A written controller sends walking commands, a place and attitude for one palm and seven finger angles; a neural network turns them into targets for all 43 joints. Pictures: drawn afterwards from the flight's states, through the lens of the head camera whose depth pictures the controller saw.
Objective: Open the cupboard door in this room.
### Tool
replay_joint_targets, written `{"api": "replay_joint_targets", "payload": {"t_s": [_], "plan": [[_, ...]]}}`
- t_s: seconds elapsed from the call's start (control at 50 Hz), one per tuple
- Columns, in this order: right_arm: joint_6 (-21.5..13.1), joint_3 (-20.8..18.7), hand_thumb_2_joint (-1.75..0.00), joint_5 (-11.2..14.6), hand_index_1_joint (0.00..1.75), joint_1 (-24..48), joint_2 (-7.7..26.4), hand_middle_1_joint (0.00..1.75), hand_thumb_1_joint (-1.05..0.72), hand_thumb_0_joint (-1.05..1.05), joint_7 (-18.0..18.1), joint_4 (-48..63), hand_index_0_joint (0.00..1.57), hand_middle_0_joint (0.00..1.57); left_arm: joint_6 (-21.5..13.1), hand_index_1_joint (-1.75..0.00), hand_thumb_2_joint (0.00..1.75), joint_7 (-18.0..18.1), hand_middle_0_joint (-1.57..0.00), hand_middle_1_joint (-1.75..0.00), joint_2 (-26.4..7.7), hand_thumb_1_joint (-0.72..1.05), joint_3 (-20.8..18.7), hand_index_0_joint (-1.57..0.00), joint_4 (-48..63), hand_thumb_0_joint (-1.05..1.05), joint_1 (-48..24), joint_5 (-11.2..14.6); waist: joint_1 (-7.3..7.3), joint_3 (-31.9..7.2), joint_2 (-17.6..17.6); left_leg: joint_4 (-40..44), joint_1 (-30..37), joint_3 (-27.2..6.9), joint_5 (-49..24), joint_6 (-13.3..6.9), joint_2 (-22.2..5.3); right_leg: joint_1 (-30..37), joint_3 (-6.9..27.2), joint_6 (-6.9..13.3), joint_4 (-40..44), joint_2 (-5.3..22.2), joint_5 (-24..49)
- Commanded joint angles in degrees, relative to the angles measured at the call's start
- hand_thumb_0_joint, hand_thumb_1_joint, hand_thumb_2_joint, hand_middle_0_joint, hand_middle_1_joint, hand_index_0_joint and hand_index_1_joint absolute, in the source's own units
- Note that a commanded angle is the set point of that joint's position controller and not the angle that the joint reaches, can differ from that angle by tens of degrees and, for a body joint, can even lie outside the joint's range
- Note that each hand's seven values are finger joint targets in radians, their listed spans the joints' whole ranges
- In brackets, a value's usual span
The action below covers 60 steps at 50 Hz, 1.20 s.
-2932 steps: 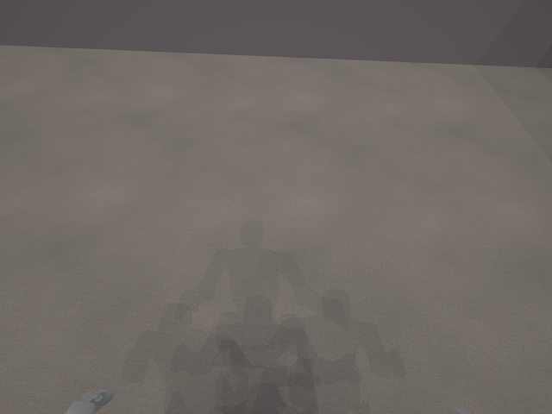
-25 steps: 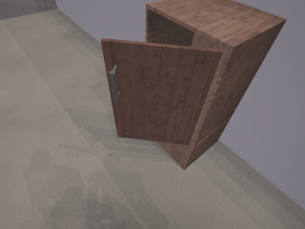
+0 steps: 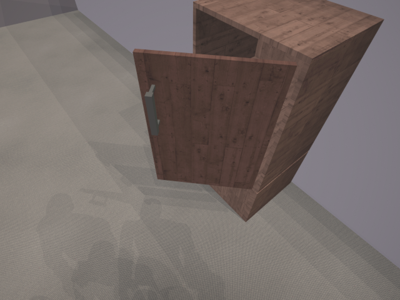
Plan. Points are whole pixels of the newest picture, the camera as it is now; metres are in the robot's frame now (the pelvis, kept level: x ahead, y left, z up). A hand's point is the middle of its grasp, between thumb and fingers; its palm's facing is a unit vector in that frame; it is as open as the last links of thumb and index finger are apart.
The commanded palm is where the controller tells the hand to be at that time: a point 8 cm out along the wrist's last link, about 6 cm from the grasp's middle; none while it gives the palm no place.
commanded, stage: look again from close up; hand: left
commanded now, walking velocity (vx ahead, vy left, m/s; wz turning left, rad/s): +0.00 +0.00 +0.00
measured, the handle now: (154, 110) +0.62 +0.18 -0.01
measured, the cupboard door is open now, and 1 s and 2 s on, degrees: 44 44 44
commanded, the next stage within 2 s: shuffle to correct the standing spot in 0.40 s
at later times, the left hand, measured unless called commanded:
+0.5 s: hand out of the picture +0.02 +0.17 -0.17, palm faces +0.01 -0.98 -0.21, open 7.4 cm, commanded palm none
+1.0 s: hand out of the picture +0.08 +0.17 -0.18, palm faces -0.03 -0.98 -0.19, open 7.4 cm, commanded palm none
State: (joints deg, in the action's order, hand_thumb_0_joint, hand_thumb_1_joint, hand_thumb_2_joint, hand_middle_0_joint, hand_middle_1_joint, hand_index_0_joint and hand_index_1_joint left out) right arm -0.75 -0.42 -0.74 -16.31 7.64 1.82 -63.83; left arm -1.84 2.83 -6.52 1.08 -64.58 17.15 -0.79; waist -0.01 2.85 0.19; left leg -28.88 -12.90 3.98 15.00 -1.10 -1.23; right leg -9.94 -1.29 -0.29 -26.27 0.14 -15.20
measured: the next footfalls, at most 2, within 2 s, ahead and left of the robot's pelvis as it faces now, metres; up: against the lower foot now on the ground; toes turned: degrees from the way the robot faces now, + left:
right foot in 1.08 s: +0.15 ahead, -0.11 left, +0.00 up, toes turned -2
left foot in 1.44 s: +0.11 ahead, +0.11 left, +0.00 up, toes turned +2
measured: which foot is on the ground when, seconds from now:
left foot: down 0.00-1.00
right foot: down 0.00-0.82, up 0.84-1.00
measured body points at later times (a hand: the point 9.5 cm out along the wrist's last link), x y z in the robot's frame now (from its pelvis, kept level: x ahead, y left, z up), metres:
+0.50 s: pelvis +0.00 -0.01 +0.00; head +0.01 -0.01 +0.45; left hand +0.02 +0.22 -0.15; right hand +0.02 -0.23 -0.16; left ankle +0.01 +0.10 -0.74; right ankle -0.01 -0.12 -0.74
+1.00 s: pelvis +0.07 +0.00 +0.00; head +0.11 +0.00 +0.45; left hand +0.09 +0.22 -0.16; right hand +0.02 -0.21 -0.16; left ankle +0.01 +0.10 -0.74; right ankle +0.06 -0.11 -0.70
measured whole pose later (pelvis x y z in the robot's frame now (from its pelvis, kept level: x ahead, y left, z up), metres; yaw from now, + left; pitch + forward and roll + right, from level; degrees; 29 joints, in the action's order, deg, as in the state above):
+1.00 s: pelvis +0.07 +0.00 +0.00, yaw -3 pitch +0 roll +0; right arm -3.7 0.6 -1.8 -20.8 6.9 2.4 -62.1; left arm 0.1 0.9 -8.9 -1.7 -61.5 15.2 -0.9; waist 0.8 4.4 -0.1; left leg -26.8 -6.6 6.6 20.4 -1.3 -1.3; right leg -23.6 -4.4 2.0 -51.1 1.7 -26.0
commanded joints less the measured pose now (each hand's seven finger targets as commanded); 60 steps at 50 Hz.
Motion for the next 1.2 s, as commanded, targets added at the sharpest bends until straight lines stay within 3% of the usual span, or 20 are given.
{"api": "replay_joint_targets", "payload": {"t_s": [0.0, 0.12, 0.48, 0.56, 0.64, 0.68, 0.74, 0.78, 0.8, 0.82, 0.86, 0.9, 0.94, 1.02, 1.04, 1.06, 1.08, 1.1, 1.12, 1.18], "plan": [[-1.58, -0.32, -0.90, -0.17, 0.30, -3.68, 5.37, 0.30, -0.90, 0.00, -0.40, 4.55, 0.20, 0.20, -0.64, -0.30, 0.90, 0.05, -0.20, -0.30, -6.57, 0.90, -1.37, -0.20, 2.63, 0.00, 3.51, -0.33, 0.65, -2.19, 3.27, 3.62, -0.32, -6.93, -8.76, -1.00, -5.29, -2.92, 3.91, 2.98, 0.72, 4.77, 3.81], [-1.59, -0.30, -0.90, -0.10, 0.30, -3.25, 7.08, 0.30, -0.90, 0.00, -0.07, 5.50, 0.20, 0.20, 0.20, -0.30, 0.90, -0.36, -0.20, -0.30, -6.28, 0.90, -1.35, -0.20, 3.32, 0.00, 3.15, -0.12, 0.22, 1.00, -1.59, 6.27, -1.58, -7.39, -6.82, -1.74, -5.39, -4.02, 3.49, 2.25, 0.42, 4.36, 3.02], [-1.52, -0.13, -0.90, -0.05, 0.30, -0.96, 7.57, 0.30, -0.90, 0.00, -0.27, 3.57, 0.20, 0.20, 0.33, -0.30, 0.90, -0.78, -0.20, -0.30, -8.98, 0.90, -1.68, -0.20, 4.30, 0.00, 2.41, -0.05, -0.33, -0.43, -0.62, 7.06, 1.38, -4.99, -7.62, -1.11, -4.59, -3.14, 5.28, 2.25, 2.80, 5.57, 6.91], [-0.82, -0.35, -0.90, -0.42, 0.30, -1.66, 7.24, 0.30, -0.90, 0.00, -0.85, 3.23, 0.20, 0.20, 0.67, -0.30, 0.90, -1.32, -0.20, -0.30, -9.33, 0.90, -2.14, -0.20, 4.10, 0.00, 3.68, -0.49, -0.69, 2.16, -2.20, 5.27, -2.41, -3.85, 8.28, -1.24, -2.87, -4.66, 7.40, 3.81, 4.96, 5.91, -11.87], [-0.70, -0.36, -0.90, -0.56, 0.30, -1.74, 5.79, 0.30, -0.90, 0.00, -1.24, 4.15, 0.20, 0.20, 0.61, -0.30, 0.90, -1.70, -0.20, -0.30, -10.74, 0.90, -3.11, -0.20, 4.42, 0.00, 5.48, -0.55, -1.12, 5.37, -6.46, -1.09, -7.15, -0.76, 8.98, -0.75, -0.28, -4.85, 12.35, 6.14, 8.95, 8.60, -18.72], [-1.09, -0.38, -0.90, -0.58, 0.30, -1.48, 5.16, 0.30, -0.90, 0.00, -1.25, 4.60, 0.20, 0.20, 0.32, -0.30, 0.90, -1.64, -0.20, -0.30, -11.08, 0.90, -3.73, -0.20, 4.07, 0.00, 6.89, -0.38, -1.35, 5.44, -7.39, -5.30, -8.51, 0.87, 6.97, -0.38, 0.12, -4.02, 15.89, 8.06, 10.62, 11.43, -15.61], [-1.91, -0.34, -0.90, -0.36, 0.30, -4.00, 4.66, 0.30, -0.90, 0.00, -1.16, 3.95, 0.20, 0.20, 0.01, -0.30, 0.90, -1.69, -0.20, -0.30, -10.47, 0.90, -4.04, -0.20, 4.32, 0.00, 6.29, -0.48, -0.03, 4.26, -4.55, -1.11, -2.56, 1.14, 3.18, -0.48, -0.54, -5.32, 11.73, 8.17, 5.70, 9.62, -3.80], [-2.80, -0.68, -0.90, -0.33, 0.30, -9.36, 7.17, 0.30, -0.90, 0.00, -0.73, 1.65, 0.20, 0.20, 0.10, -0.30, 0.90, -1.95, -0.20, -0.30, -8.01, 0.90, -3.77, -0.20, 4.83, 0.00, 4.35, -0.51, 1.72, 1.75, 5.34, 3.84, 7.17, -5.39, -7.85, -2.85, -6.25, -10.65, 3.30, 5.34, -6.18, 2.88, -0.87], [-2.95, -1.42, -0.90, -0.70, 0.30, -13.66, 10.05, 0.30, -0.90, 0.00, -0.22, 0.43, 0.20, 0.20, -0.04, -0.30, 0.90, -2.04, -0.20, -0.30, -6.24, 0.90, -3.39, -0.20, 5.48, 0.00, 3.02, -0.58, 3.05, 0.51, 13.37, 7.50, 13.26, -13.68, -14.43, -6.98, -13.20, -17.34, -2.67, 3.74, -16.99, -0.88, -6.57], [-2.98, -1.75, -0.90, -1.02, 0.30, -17.78, 10.58, 0.30, -0.90, 0.00, 0.27, -0.47, 0.20, 0.20, -0.43, -0.30, 0.90, -1.82, -0.20, -0.30, -5.47, 0.90, -3.07, -0.20, 7.06, 0.00, -0.54, -0.74, 5.00, 1.74, 16.14, 10.56, 18.12, -19.55, -24.32, -11.26, -18.42, -26.54, -3.64, 3.24, -27.19, -1.75, -18.60], [-3.33, -1.01, -0.90, -0.99, 0.30, -18.21, 8.53, 0.30, -0.90, 0.00, 0.60, -0.34, 0.20, 0.20, -0.76, -0.30, 0.90, -1.65, -0.20, -0.30, -6.03, 0.90, -3.38, -0.20, 8.10, 0.00, -4.20, -0.66, 4.61, 3.18, 9.18, 9.03, 17.43, -18.80, -37.42, -14.84, -21.03, -30.59, -0.15, 3.68, -35.74, 2.26, -19.15], [-3.11, -0.65, -0.90, -1.17, 0.30, -11.84, 7.76, 0.30, -0.90, 0.00, 0.75, 1.78, 0.20, 0.20, -0.17, -0.30, 0.90, -1.99, -0.20, -0.30, -3.66, 0.90, -3.23, -0.20, 7.68, 0.00, -3.56, -0.31, 1.99, 3.45, 4.89, 9.25, 10.56, -12.39, -40.15, -12.48, -18.17, -24.12, -0.33, 2.92, -31.45, 4.11, -15.13], [-3.00, -0.54, -0.90, -1.14, 0.30, -7.52, 7.53, 0.30, -0.90, 0.00, 1.04, 2.94, 0.20, 0.20, 0.62, -0.30, 0.90, -2.18, -0.20, -0.30, -1.93, 0.90, -2.96, -0.20, 7.25, 0.00, -2.05, -0.17, -0.07, 2.84, 5.50, 8.66, 5.39, -5.68, -43.39, -9.26, -14.24, -15.75, -2.36, 2.17, -21.69, 3.29, -9.75], [-2.12, -1.38, -0.90, 0.01, 0.30, -6.17, 8.42, 0.30, -0.90, 0.00, 1.17, 2.88, 0.20, 0.20, 0.68, -0.30, 0.90, -1.73, -0.20, -0.30, -4.53, 0.90, -3.53, -0.20, 5.71, 0.00, 3.49, -0.27, -2.62, -2.72, 4.42, 1.29, 4.91, -2.41, -38.41, -4.47, -10.23, -1.83, -4.78, 1.16, -2.57, 1.77, 11.29], [-1.99, -1.41, -0.90, 0.20, 0.30, -6.68, 7.22, 0.30, -0.90, 0.00, 1.01, 2.69, 0.20, 0.20, 0.28, -0.30, 0.90, -1.33, -0.20, -0.30, -7.05, 0.90, -3.99, -0.20, 5.21, 0.00, 5.25, -0.39, -3.15, -4.54, 1.55, -1.66, 2.90, -1.93, -31.58, -2.64, -8.77, 3.28, -2.06, 1.47, -0.63, 4.09, 21.74], [-1.81, -1.65, -0.90, 0.48, 0.30, -7.90, 5.82, 0.30, -0.90, 0.00, 0.84, 3.14, 0.20, 0.20, -0.12, -0.30, 0.90, -0.78, -0.20, -0.30, -10.57, 0.90, -4.70, -0.20, 5.04, 0.00, 7.21, -0.68, -3.30, -8.40, -5.28, -7.76, -4.01, -0.64, -16.49, -0.51, -5.06, 10.69, 7.87, 4.92, -5.21, 12.01, 42.53], [-1.35, -1.89, -0.90, 0.99, 0.30, -9.22, 4.23, 0.30, -0.90, 0.00, 0.74, 3.32, 0.20, 0.20, -0.18, -0.30, 0.90, -0.59, -0.20, -0.30, -13.00, 0.90, -5.01, -0.20, 4.71, 0.00, 8.38, -0.37, -2.94, -10.71, -10.26, -14.48, -7.70, 1.03, 6.75, 1.07, -0.08, 13.14, 13.00, 11.14, -4.96, 20.69, 59.90], [-0.68, -1.97, -0.90, 1.22, 0.30, -7.60, 2.90, 0.30, -0.90, 0.00, 1.02, 3.75, 0.20, 0.20, 0.00, -0.30, 0.90, -0.47, -0.20, -0.30, -13.38, 0.90, -4.73, -0.20, 4.82, 0.00, 8.29, -0.26, -3.49, -10.56, -11.20, -21.52, -8.21, -0.93, 20.83, 1.38, 0.53, 11.72, 13.53, 14.99, -2.66, 23.99, 65.44], [0.06, -1.88, -0.90, 1.12, 0.30, -5.41, 2.41, 0.30, -0.90, 0.00, 1.03, 4.19, 0.20, 0.20, 0.08, -0.30, 0.90, -0.15, -0.20, -0.30, -12.49, 0.90, -4.69, -0.20, 5.47, 0.00, 6.30, -0.51, -3.50, -9.76, -14.65, -26.41, -9.58, -3.14, 22.70, 1.42, -0.40, 8.96, 14.54, 16.05, -1.53, 22.72, 62.06], [1.34, -2.19, -0.90, 0.74, 0.30, -3.74, 2.20, 0.30, -0.90, 0.00, 0.38, 3.95, 0.20, 0.20, 0.84, -0.30, 0.90, 0.21, -0.20, -0.30, -11.21, 0.90, -4.46, -0.20, 8.10, 0.00, -0.23, -0.83, -1.50, -5.67, -10.29, -29.26, -10.92, -3.73, 17.79, 2.14, -0.39, 2.49, 9.05, 13.35, 0.76, 18.85, 49.43]]}}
